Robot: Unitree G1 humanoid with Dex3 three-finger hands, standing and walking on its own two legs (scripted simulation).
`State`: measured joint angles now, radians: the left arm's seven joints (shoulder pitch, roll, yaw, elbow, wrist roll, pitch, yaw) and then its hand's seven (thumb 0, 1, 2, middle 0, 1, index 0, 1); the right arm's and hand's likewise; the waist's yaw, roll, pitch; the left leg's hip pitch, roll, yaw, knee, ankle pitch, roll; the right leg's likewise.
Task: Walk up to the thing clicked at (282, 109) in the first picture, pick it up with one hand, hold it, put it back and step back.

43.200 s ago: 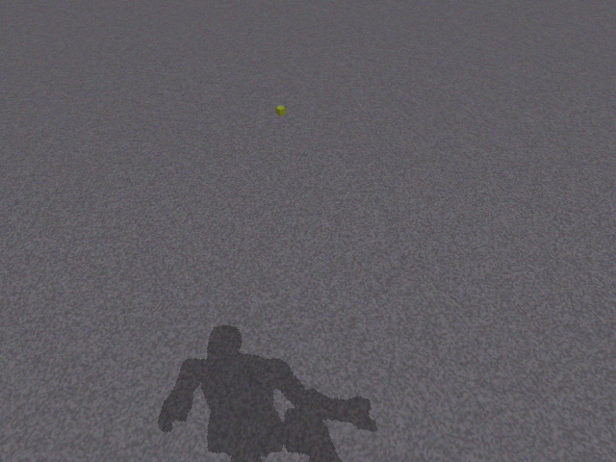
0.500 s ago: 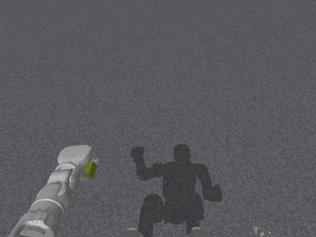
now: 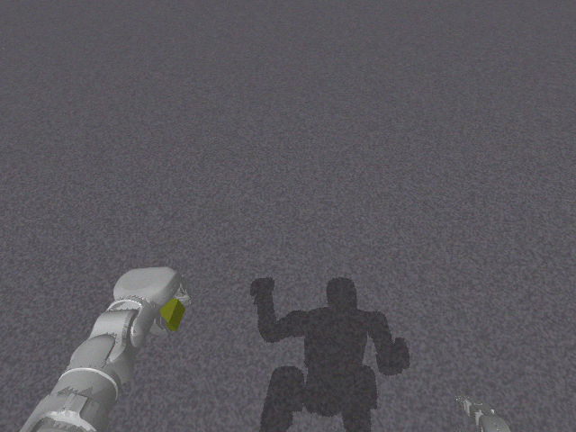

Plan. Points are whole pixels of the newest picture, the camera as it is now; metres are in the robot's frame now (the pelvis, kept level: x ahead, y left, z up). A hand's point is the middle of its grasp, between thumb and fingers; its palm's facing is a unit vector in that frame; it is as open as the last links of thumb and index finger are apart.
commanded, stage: hold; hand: left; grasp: from above
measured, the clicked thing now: (166, 313) +0.33 +0.23 -0.09
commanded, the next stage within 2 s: crouch in 1.40 s
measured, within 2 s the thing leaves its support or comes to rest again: neither
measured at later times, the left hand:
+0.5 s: hand (159, 317) +0.29 +0.21 -0.03, palm faces -0.46 -0.04 -0.89, open 6.5 cm
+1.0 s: hand (151, 321) +0.28 +0.21 -0.01, palm faces -0.44 -0.04 -0.90, open 6.5 cm
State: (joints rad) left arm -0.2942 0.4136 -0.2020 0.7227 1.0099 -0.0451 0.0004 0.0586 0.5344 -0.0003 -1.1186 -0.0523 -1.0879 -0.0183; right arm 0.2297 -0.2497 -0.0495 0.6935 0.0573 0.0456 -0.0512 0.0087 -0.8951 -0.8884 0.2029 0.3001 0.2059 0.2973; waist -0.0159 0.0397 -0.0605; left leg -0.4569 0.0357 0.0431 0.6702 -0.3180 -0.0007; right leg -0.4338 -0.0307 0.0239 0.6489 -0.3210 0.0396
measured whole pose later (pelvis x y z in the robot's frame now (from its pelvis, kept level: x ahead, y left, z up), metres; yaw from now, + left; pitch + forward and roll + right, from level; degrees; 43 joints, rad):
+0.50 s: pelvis +0.00 -0.01 +0.01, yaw +0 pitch +3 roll +0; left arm -0.26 0.41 -0.21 0.67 1.00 -0.04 -0.03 0.06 0.53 0.00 -1.12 -0.05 -1.09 -0.01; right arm 0.21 -0.26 -0.04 0.68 0.07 0.08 -0.06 0.01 -0.89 -0.89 0.20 0.30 0.21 0.30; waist 0.00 0.05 -0.03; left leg -0.34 0.04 0.05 0.55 -0.26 -0.01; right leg -0.33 -0.03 0.03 0.56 -0.28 0.03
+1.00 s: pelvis -0.01 -0.01 +0.02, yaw +0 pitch +0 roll +0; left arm -0.23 0.42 -0.21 0.60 0.99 -0.05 -0.07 0.06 0.54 0.00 -1.12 -0.05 -1.09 -0.02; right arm 0.18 -0.25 -0.03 0.67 0.07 0.10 -0.07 0.01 -0.90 -0.89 0.20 0.30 0.20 0.30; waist 0.01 0.05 -0.01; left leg -0.27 0.03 0.05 0.49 -0.22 -0.01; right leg -0.27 -0.03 0.03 0.50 -0.24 0.03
